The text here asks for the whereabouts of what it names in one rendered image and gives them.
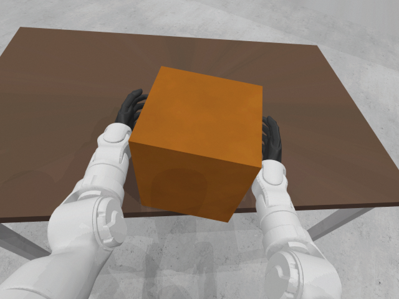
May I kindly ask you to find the carton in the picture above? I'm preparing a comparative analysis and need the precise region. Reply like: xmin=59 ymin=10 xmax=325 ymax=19
xmin=128 ymin=66 xmax=262 ymax=222

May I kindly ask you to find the left robot hand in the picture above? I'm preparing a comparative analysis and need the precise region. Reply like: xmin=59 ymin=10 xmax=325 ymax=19
xmin=115 ymin=89 xmax=148 ymax=131

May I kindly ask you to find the left robot upper arm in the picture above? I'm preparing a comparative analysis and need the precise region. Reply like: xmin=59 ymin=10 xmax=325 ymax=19
xmin=0 ymin=196 xmax=127 ymax=299

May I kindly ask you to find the robot left forearm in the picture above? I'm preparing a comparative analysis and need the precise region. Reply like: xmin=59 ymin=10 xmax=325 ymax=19
xmin=47 ymin=123 xmax=132 ymax=248

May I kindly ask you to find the right robot upper arm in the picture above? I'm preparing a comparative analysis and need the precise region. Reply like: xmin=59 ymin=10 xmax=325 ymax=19
xmin=264 ymin=249 xmax=342 ymax=299

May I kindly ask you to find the robot right forearm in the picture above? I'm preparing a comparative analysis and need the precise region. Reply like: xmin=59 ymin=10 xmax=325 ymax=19
xmin=252 ymin=159 xmax=342 ymax=286

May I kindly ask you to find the right robot hand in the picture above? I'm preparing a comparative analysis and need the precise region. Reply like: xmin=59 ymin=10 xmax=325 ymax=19
xmin=262 ymin=116 xmax=282 ymax=163

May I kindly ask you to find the table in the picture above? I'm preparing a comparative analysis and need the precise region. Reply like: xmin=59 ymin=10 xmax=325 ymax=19
xmin=0 ymin=27 xmax=399 ymax=260

